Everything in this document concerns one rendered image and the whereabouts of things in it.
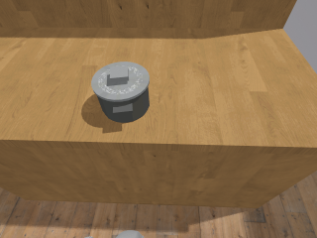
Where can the table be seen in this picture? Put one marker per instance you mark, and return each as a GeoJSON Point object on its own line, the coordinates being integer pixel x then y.
{"type": "Point", "coordinates": [232, 120]}

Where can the pot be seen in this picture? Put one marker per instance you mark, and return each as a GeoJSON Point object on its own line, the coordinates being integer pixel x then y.
{"type": "Point", "coordinates": [126, 111]}

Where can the lid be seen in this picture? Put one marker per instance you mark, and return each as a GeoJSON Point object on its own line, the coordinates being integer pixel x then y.
{"type": "Point", "coordinates": [139, 80]}

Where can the knob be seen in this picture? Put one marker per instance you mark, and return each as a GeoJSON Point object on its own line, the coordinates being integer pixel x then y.
{"type": "Point", "coordinates": [119, 73]}

